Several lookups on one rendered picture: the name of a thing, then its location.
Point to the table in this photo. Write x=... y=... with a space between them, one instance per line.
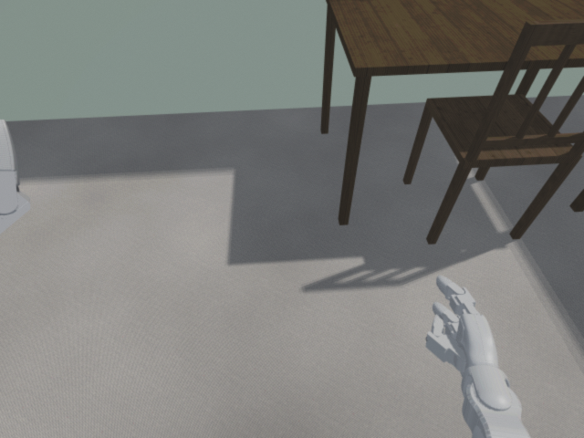
x=408 y=37

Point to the left robot hand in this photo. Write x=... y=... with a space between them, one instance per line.
x=13 y=204

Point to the chair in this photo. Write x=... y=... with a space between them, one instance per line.
x=507 y=130

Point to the right robot hand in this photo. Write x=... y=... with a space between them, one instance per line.
x=468 y=339

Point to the right robot forearm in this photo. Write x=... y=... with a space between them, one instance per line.
x=491 y=409

